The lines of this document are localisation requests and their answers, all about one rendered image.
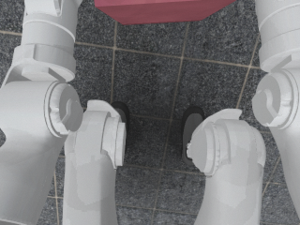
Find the robot right forearm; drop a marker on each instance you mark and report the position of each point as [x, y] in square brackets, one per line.
[279, 27]

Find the robot right upper arm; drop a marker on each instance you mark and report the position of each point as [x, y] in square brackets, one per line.
[276, 105]

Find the right robot shin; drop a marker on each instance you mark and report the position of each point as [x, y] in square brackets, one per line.
[225, 114]

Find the robot left forearm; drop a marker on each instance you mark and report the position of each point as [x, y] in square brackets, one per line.
[47, 45]

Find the carton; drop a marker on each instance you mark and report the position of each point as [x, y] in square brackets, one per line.
[131, 12]

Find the right robot foot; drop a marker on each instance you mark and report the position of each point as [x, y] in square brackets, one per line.
[192, 117]

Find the robot left upper arm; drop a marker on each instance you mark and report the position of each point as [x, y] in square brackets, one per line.
[36, 117]

